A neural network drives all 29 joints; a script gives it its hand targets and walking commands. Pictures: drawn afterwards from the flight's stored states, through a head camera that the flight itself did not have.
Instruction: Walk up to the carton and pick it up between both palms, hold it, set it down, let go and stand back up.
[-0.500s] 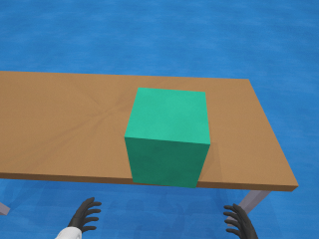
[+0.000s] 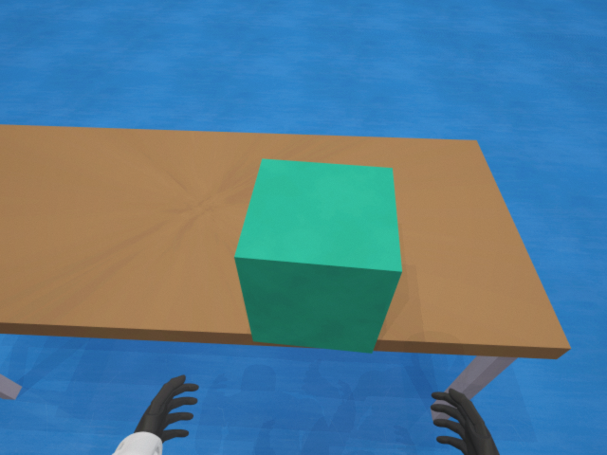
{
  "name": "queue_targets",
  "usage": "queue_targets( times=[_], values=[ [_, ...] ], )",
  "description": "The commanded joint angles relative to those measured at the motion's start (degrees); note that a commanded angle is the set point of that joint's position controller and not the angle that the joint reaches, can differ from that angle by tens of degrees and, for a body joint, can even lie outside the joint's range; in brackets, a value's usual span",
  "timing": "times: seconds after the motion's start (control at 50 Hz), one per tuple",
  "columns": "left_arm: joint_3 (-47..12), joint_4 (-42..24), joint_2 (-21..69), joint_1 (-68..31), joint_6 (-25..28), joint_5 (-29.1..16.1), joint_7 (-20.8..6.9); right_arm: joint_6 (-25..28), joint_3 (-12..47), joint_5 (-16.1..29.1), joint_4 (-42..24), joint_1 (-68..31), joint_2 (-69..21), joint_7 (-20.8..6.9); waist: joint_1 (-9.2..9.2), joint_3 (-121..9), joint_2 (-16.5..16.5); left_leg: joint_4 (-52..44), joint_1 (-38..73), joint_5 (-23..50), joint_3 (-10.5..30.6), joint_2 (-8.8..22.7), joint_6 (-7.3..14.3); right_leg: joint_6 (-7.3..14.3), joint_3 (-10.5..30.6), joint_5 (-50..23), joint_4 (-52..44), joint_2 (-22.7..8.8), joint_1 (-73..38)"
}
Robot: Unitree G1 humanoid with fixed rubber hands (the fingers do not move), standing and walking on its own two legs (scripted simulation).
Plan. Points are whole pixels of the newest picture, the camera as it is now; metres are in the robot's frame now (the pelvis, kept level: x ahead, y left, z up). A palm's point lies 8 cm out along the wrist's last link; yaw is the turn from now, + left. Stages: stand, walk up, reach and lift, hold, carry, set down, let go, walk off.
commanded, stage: let go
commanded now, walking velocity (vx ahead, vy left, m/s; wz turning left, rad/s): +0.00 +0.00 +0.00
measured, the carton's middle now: (319, 259) +0.43 -0.01 -0.03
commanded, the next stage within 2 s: stand in 0.32 s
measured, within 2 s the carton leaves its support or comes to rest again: neither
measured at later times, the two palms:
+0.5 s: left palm (129, 437) +0.17 +0.24 -0.07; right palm out of the picture +0.14 -0.26 -0.09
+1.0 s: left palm out of the picture +0.12 +0.27 -0.08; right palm out of the picture +0.09 -0.29 -0.09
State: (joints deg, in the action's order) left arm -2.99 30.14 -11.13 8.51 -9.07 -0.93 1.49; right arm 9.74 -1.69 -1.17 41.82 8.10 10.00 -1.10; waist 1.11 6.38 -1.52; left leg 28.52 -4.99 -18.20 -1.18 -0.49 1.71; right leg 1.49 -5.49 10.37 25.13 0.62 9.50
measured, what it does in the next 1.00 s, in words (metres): stands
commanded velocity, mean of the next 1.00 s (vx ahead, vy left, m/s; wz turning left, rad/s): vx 0.00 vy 0.00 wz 0.00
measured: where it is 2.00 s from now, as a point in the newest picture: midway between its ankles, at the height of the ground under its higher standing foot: outside the picture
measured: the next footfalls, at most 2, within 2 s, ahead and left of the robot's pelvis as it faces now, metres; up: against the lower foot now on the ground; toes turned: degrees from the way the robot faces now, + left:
none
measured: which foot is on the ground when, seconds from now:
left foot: down 0.00-1.00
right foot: down 0.00-1.00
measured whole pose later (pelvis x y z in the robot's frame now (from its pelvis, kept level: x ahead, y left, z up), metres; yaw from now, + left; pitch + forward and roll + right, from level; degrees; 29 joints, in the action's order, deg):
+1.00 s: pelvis -0.01 +0.00 +0.00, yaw +0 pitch -6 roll -1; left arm -2.8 44.3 -19.1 11.2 0.8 0.0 0.6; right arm 1.8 -1.5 -0.5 45.9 13.5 19.9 -1.3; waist 1.0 1.6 -1.5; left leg 28.5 -5.1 -17.7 -1.4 -0.5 1.7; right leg 1.5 -5.3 9.7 25.1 0.6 9.7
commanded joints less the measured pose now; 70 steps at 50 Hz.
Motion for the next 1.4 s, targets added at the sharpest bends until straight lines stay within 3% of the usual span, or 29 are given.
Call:
queue_targets(
  times=[0.0, 0.08, 0.1, 0.3, 0.32, 0.34, 0.38, 0.44, 0.52, 0.54, 0.56, 0.6, 0.66, 0.68, 0.76, 0.8, 0.82, 0.84, 0.9, 0.92, 0.98, 1.0, 1.04, 1.06, 1.12, 1.14, 1.22, 1.28, 1.38],
  values=[
    [2.9, -11.2, -4.7, -0.5, 2.2, 1.5, 1.7, 3.3, -3.3, -0.5, -7.7, -1.1, 7.2, -0.9, -4.43, -8.9, 0.9, -9.9, -8.9, 15.8, -2.0, 3.8, -2.6, 0.8, 4.5, -5.3, -1.7, 0.8, -14.6],
    [3.1, -11.5, -5.3, -0.8, 2.6, 1.2, 1.8, 3.4, -2.6, 0.0, -8.7, -0.9, 5.7, -0.9, -4.52, -8.3, 0.7, -10.3, -10.0, 12.5, -2.6, 3.4, -1.8, 0.8, 4.8, -5.4, -1.2, 0.3, -15.4],
    [3.2, -12.1, -4.8, -0.4, 2.4, 1.7, 2.0, 3.2, -2.5, -0.3, -8.5, -1.1, 6.1, -0.9, -5.64, -7.5, 0.5, -10.7, -11.0, 13.0, -2.4, 3.8, -2.2, 1.0, 5.3, -5.1, -0.8, 0.1, -15.1],
    [2.9, -11.6, -4.8, -1.2, 3.1, 1.1, 1.6, 3.5, -2.7, -0.3, -7.8, -1.5, 6.4, -0.9, -5.43, -7.9, 2.3, -9.7, -8.1, 14.3, -2.8, 3.3, -2.4, 1.1, 5.6, -5.2, -2.0, -0.3, -13.3],
    [7.9, -2.3, -14.2, 3.8, 7.1, 3.5, 0.9, -2.4, -2.8, 0.3, -5.4, 1.1, 15.2, 1.0, -1.45, -14.8, -4.3, -4.5, -1.5, 19.3, 2.0, 5.0, -0.7, 0.5, 10.4, -17.9, 0.3, -6.1, -3.2],
    [7.6, -2.2, -15.5, 3.7, 9.4, 2.5, 0.2, -4.8, -4.0, 0.5, -5.7, 5.0, 15.7, 1.6, 0.00, -15.0, 1.7, -4.5, 1.6, 19.1, 3.3, 5.8, -0.9, 0.7, 8.6, -19.9, 0.8, -6.0, -2.8],
    [6.7, -0.5, -12.5, 2.6, 11.4, 2.2, -0.4, -6.2, -3.9, 0.7, -5.7, 4.7, 15.8, 1.8, 0.77, -14.8, 1.0, -4.3, 0.7, 18.1, 3.5, 6.4, -0.6, 0.1, 8.8, -16.7, 0.0, -5.9, -3.1],
    [6.3, 1.1, -13.5, 1.3, 11.6, 1.8, -0.5, -7.1, -3.6, 0.6, -4.9, 2.4, 15.4, 1.3, -0.48, -9.5, 0.9, -6.9, -3.4, 8.4, 5.2, 5.8, -0.1, 0.0, 8.2, -7.5, -2.3, -6.2, -1.4],
    [5.5, 3.1, -14.1, 1.7, 12.0, 1.6, -1.0, -6.9, -2.6, 0.1, -4.6, 1.9, 15.8, 0.9, -0.49, -10.0, -0.1, -7.9, -5.3, 6.4, 5.2, 5.8, 0.1, 0.3, 8.8, -7.3, -2.4, -6.7, -3.2],
    [5.7, 3.3, -14.6, 1.9, 11.9, 1.4, -1.2, -6.8, -2.6, 0.4, -4.6, 1.4, 17.1, 0.9, -1.58, -7.3, 1.3, -8.7, -7.2, 5.2, 6.0, 5.6, -0.4, 0.0, 8.8, -4.3, -3.0, -6.2, -2.5],
    [5.5, 3.7, -14.4, 0.8, 12.0, 1.4, -1.4, -6.8, -3.1, 0.2, -4.1, 1.9, 17.6, 1.0, -1.09, -8.4, 3.5, -9.4, -6.8, 6.2, 6.3, 5.7, 0.1, 0.4, 8.3, -6.3, -2.9, -6.8, -3.3],
    [5.6, 4.6, -16.9, 0.8, 12.1, 1.3, -1.1, -6.8, -2.5, 0.8, -3.6, 2.7, 18.6, 0.7, -1.05, -6.7, 0.4, -9.0, -7.2, 7.1, 6.6, 6.0, -0.4, 0.0, 8.3, -6.2, -3.7, -6.6, -2.5],
    [5.4, 6.4, -16.9, 0.7, 12.2, 1.2, -1.5, -6.8, -2.3, 0.9, -2.7, 5.3, 18.5, 1.1, -0.31, -7.8, 1.5, -9.3, -5.6, 5.4, 6.5, 6.1, -0.3, 0.2, 9.5, -3.6, -4.1, -6.8, -2.7],
    [5.5, 6.7, -17.4, 1.2, 12.0, 1.4, -1.5, -6.9, -2.1, 0.7, -2.2, 5.1, 18.5, 0.8, -0.48, -6.0, -1.2, -9.3, -6.8, 4.6, 6.4, 6.6, 0.0, 0.5, 9.7, -3.4, -4.9, -7.1, -1.7],
    [5.9, 8.3, -19.5, 0.0, 12.4, 1.4, -1.5, -6.5, -2.3, 0.8, -1.9, 3.7, 20.8, 0.6, -0.43, -6.7, 1.7, -9.6, -6.6, 5.8, 7.4, 6.6, 0.0, 0.7, 9.9, -4.0, -3.9, -7.4, -2.2],
    [5.5, 9.3, -18.0, 1.9, 12.3, 1.2, -1.5, -6.9, -1.9, 0.7, -0.6, 4.8, 20.1, 0.7, -1.29, -7.6, -1.0, -9.6, -6.8, 6.6, 6.4, 6.1, 0.3, 0.4, 9.3, -6.0, -3.9, -7.2, -4.7],
    [5.5, 9.7, -18.2, 2.0, 12.4, 1.0, -1.4, -6.7, -2.4, 0.9, -0.2, 5.0, 21.2, 0.9, -0.58, -6.6, 1.2, -9.6, -6.9, 6.5, 7.0, 6.6, 0.0, 0.4, 9.8, -6.0, -3.9, -7.1, -3.2],
    [5.7, 10.3, -18.4, 1.7, 12.3, 1.2, -1.5, -6.2, -2.4, 0.8, -0.6, 3.5, 20.9, 0.9, -1.40, -7.3, 3.1, -9.9, -6.8, 5.0, 7.3, 6.5, -0.1, 0.3, 9.0, -3.9, -5.1, -7.2, -3.4],
    [5.2, 11.0, -17.4, 2.5, 12.2, 1.2, -1.7, -6.6, -2.0, 1.4, 1.2, 4.3, 20.9, 0.8, -1.28, -6.0, -0.9, -10.4, -7.1, 4.2, 7.0, 6.7, -0.2, 0.8, 10.2, -3.3, -5.1, -7.7, -3.1],
    [5.3, 11.7, -18.6, 1.0, 11.7, 1.1, -1.7, -6.7, -2.3, 1.3, 1.1, 3.6, 20.8, 0.9, -1.44, -6.5, 1.2, -11.1, -7.6, 4.9, 6.5, 6.2, -0.6, 0.4, 9.3, -2.9, -4.7, -7.2, -3.3],
    [5.3, 12.8, -19.6, 0.6, 11.9, 1.1, -1.3, -6.7, -2.1, 1.1, 2.5, 5.5, 20.7, 1.0, -0.62, -5.6, 1.7, -11.7, -5.7, 6.2, 7.3, 6.9, 0.2, 0.0, 9.6, -4.2, -5.4, -7.5, -2.1],
    [4.8, 13.5, -18.3, 2.0, 11.9, 0.6, -1.3, -6.8, -2.4, 1.3, 2.7, 3.9, 21.4, 1.4, -1.47, -6.0, -0.5, -11.6, -6.0, 4.7, 7.3, 6.7, 0.0, -0.2, 9.9, -2.6, -6.1, -7.6, -1.9],
    [5.0, 14.3, -18.5, 1.0, 11.7, 0.8, -1.3, -6.6, -1.6, 1.7, 3.6, 5.5, 19.5, 1.3, -0.23, -5.6, 2.6, -12.2, -5.1, 5.3, 7.4, 7.3, -0.2, -0.2, 9.5, -2.0, -6.1, -7.4, -2.2],
    [5.1, 14.1, -19.7, 1.7, 11.9, 0.9, -1.2, -7.0, -1.7, 1.4, 3.6, 3.2, 20.1, 1.2, -1.78, -3.3, 1.7, -12.3, -7.6, 4.6, 8.1, 7.3, 0.1, 0.0, 9.6, -2.1, -6.4, -7.5, -2.2],
    [5.0, 14.7, -19.0, -0.3, 11.7, 1.2, -1.2, -7.0, -2.1, 1.5, 4.0, 4.0, 20.7, 1.1, -0.69, -3.8, 0.5, -12.0, -6.2, 5.6, 7.8, 7.0, -0.3, 0.2, 10.4, -3.0, -6.8, -7.8, -1.6],
    [5.2, 14.5, -18.6, 0.9, 11.9, 0.7, -1.3, -7.0, -2.1, 1.7, 4.7, 3.8, 21.1, 1.5, -1.23, -5.3, 2.5, -12.0, -5.3, 7.4, 7.6, 7.2, 0.0, 0.2, 10.6, -5.2, -5.8, -8.3, -2.7],
    [4.8, 16.3, -18.7, -0.4, 11.7, 0.9, -1.0, -7.0, -1.7, 1.1, 6.2, 4.7, 20.5, 1.8, -0.16, -6.3, 0.3, -12.0, -4.9, 8.5, 8.0, 7.3, 0.1, -0.1, 9.8, -6.3, -5.7, -7.9, -3.8],
    [4.4, 16.3, -17.6, -0.3, 11.5, 0.9, -0.4, -7.5, -1.7, 1.3, 6.4, 2.9, 20.4, 1.6, -0.73, -4.8, 2.5, -12.3, -5.3, 5.4, 8.3, 7.6, -0.2, 0.1, 10.0, -3.7, -5.9, -7.8, -2.4],
    [5.0, 17.4, -19.3, 1.5, 11.7, 0.4, -0.8, -6.9, -1.4, 1.1, 7.6, 4.5, 19.7, 1.7, -1.14, -5.8, 0.8, -12.4, -5.0, 8.2, 7.7, 7.9, 0.2, 0.6, 10.2, -6.1, -5.7, -8.2, -4.0]
  ],
)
